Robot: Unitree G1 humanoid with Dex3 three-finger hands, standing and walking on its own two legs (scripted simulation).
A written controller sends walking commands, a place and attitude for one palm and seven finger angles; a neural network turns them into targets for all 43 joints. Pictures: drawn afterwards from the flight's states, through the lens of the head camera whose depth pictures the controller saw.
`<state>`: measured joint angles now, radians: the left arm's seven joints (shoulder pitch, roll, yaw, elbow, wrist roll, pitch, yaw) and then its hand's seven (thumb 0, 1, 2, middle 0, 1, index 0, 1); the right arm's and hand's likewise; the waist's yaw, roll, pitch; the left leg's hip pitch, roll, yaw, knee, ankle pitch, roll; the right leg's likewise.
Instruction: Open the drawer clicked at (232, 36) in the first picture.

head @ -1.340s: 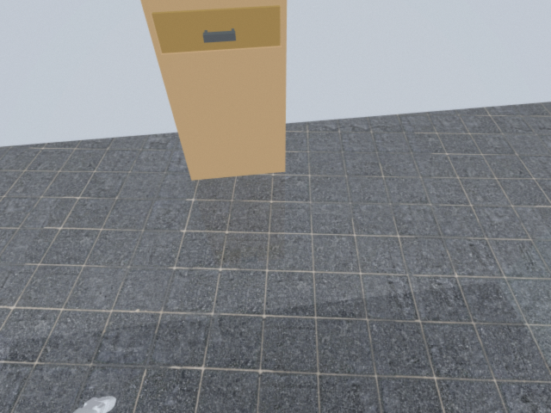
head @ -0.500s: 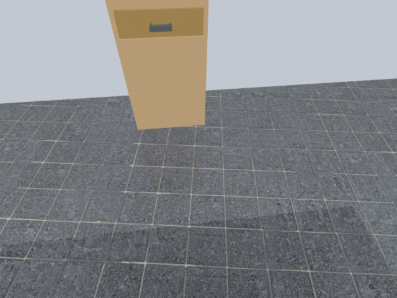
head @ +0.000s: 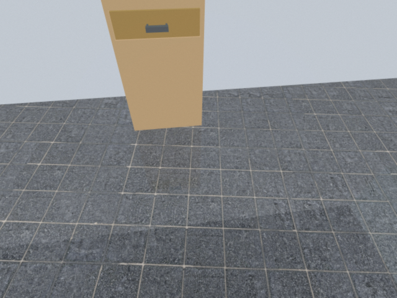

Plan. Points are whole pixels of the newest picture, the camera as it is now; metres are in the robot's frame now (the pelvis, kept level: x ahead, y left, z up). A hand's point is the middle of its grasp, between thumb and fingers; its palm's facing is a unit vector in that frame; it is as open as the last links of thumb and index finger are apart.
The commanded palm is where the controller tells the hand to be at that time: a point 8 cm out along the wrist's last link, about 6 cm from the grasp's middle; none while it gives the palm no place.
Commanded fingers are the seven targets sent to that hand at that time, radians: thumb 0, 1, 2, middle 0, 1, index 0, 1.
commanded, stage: look at it before walking up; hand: left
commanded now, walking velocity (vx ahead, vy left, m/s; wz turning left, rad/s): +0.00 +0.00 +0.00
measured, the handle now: (157, 27) +1.36 +0.29 -0.03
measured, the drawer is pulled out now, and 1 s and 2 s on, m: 0.00 0.00 0.00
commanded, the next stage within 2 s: walk to a spot facing it in 0.10 s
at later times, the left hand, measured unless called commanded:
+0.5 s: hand out of the picture +0.04 +0.21 -0.19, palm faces -0.02 -0.98 -0.19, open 7.4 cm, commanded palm none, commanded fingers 0.00 0.90 0.90 -0.20 -0.30 -0.20 -0.30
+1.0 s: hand (155, 220) +0.36 +0.15 -0.19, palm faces -0.14 -0.97 -0.22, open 7.3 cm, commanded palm none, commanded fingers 0.00 0.90 0.90 -0.20 -0.30 -0.20 -0.30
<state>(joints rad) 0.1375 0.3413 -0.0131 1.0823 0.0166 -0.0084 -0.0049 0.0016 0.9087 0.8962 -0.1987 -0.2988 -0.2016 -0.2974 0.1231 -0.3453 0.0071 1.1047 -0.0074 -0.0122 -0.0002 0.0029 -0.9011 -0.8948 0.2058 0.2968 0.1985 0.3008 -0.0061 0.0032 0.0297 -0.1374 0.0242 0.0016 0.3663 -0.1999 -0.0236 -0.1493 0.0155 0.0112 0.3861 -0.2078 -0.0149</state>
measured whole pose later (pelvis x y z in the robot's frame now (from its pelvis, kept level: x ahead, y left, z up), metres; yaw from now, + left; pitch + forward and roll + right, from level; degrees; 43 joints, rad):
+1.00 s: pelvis +0.24 -0.03 -0.03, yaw -7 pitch -2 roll -1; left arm 0.14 0.21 0.06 1.00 0.02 -0.07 0.00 0.00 0.92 0.90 -0.19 -0.30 -0.20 -0.30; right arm 0.45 -0.12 -0.04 1.19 -0.01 -0.02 -0.01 0.01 -0.90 -0.89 0.20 0.30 0.20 0.30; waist -0.04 0.01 0.10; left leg -0.30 0.11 0.04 1.28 -0.43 0.03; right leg -0.38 -0.01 -0.18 0.65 -0.24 -0.07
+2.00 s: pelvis +0.59 -0.05 -0.02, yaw -3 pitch -1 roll -1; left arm 0.11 0.14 0.04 0.98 0.04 -0.01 0.03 -0.02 0.93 0.90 -0.20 -0.30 -0.20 -0.30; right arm 0.27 -0.15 -0.05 1.04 -0.01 0.03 0.00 0.00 -0.91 -0.90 0.20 0.30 0.19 0.30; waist -0.04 0.01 0.05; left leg -0.42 0.10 0.11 0.94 -0.47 -0.04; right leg -0.30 -0.13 -0.27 0.57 -0.23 -0.01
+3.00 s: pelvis +0.70 -0.01 -0.01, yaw +7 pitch +0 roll +0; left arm 0.40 0.15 0.04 1.16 0.03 0.00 -0.01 0.00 0.91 0.90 -0.20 -0.30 -0.20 -0.30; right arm 0.24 -0.16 -0.05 1.03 -0.02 -0.06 -0.02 0.00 -0.93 -0.90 0.20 0.30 0.20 0.30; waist 0.01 -0.03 0.04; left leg -0.20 0.06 0.16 0.51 -0.30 0.01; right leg -0.35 -0.10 -0.09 0.99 -0.44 0.00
